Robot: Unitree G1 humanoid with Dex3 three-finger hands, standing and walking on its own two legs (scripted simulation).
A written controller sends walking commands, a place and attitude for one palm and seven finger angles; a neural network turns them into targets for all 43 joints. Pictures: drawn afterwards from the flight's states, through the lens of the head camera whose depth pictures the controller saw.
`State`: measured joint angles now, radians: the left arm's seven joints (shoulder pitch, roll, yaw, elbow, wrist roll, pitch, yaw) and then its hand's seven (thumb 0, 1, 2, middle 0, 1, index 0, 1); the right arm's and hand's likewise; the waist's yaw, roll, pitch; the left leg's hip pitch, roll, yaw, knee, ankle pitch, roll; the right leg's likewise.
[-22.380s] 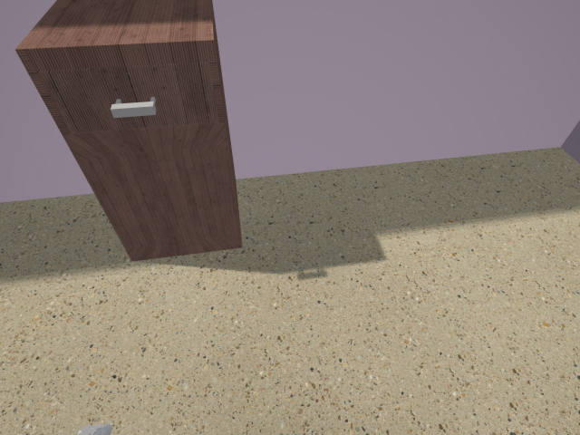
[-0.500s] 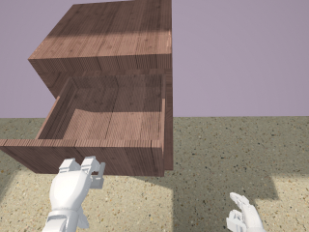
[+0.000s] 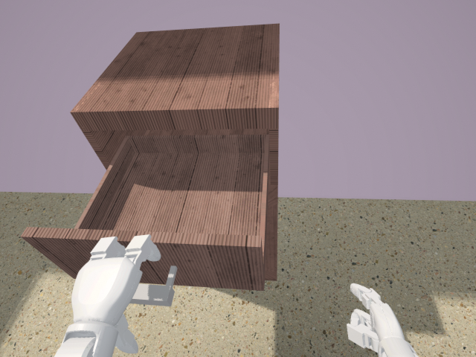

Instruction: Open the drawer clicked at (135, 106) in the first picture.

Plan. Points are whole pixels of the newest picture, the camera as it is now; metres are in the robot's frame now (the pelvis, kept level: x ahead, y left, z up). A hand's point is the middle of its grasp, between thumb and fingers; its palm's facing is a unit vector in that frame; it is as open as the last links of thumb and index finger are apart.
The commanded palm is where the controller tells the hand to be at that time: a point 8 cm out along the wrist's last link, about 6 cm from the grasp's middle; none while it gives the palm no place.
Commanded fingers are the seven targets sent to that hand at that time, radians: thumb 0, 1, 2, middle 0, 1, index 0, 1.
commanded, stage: lift the hand off the handle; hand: left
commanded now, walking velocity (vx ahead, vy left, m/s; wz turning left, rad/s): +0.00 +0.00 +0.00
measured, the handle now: (145, 281) +0.24 +0.21 -0.02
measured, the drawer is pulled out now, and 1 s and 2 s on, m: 0.29 0.29 0.29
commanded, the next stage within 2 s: draw the hand back to the body in 0.62 s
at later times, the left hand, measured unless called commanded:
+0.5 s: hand (102, 266) +0.21 +0.21 +0.12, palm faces +0.11 -0.15 -0.98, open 13.8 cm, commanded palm +0.17 +0.21 +0.19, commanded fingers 0.00 -0.50 0.30 -0.30 -1.20 -0.30 -1.20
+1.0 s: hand (76, 268) +0.20 +0.24 +0.13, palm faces +0.09 -0.14 -0.99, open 13.9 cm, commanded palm +0.16 +0.24 +0.19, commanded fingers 0.00 -0.50 0.30 -0.30 -1.20 -0.30 -1.20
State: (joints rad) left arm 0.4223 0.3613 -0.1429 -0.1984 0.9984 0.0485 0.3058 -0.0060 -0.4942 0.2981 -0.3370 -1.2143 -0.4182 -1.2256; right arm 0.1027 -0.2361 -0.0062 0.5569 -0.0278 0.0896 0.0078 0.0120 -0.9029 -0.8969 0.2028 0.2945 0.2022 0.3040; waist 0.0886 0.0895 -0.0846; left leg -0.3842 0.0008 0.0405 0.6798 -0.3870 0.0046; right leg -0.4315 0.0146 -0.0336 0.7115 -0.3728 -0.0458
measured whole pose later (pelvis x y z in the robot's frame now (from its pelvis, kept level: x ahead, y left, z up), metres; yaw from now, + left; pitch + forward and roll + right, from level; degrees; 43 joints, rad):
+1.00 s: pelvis +0.00 +0.02 +0.02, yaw +0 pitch +0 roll -1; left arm 0.46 0.48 0.00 -0.49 0.86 0.09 0.08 -0.01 -0.50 0.30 -0.32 -1.20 -0.32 -1.20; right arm 0.11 -0.26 0.04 0.53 0.01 0.14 0.03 0.01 -0.90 -0.90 0.20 0.29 0.20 0.30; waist 0.11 0.11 -0.04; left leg -0.20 0.00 0.04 0.50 -0.31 0.03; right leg -0.22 0.02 -0.03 0.48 -0.27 -0.02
